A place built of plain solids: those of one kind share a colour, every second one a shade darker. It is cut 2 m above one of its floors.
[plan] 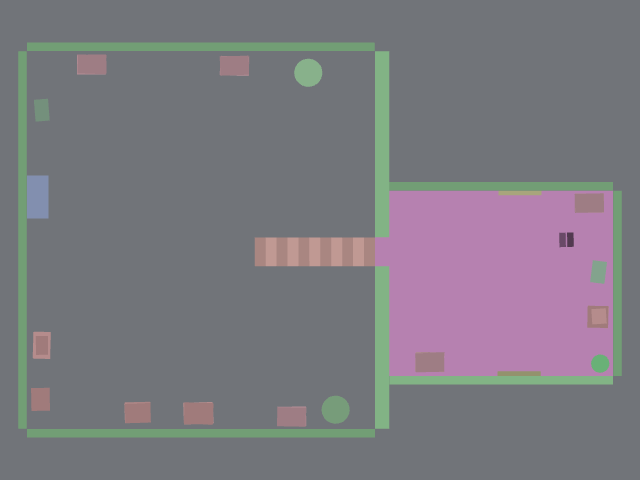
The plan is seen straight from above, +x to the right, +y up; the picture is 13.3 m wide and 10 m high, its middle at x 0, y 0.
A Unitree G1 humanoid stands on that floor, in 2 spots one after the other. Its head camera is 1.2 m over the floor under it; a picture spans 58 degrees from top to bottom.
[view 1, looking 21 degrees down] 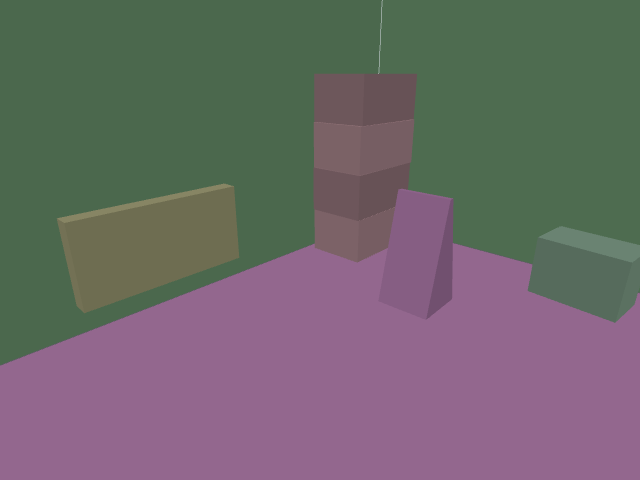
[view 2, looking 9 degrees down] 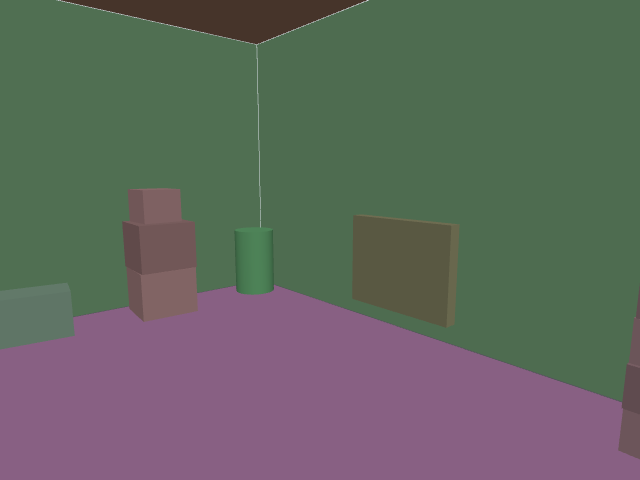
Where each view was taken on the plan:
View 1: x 3.18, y -1.08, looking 43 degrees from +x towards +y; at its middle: crate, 3.13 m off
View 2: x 2.14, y -0.25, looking -41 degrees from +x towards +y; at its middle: wall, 4.00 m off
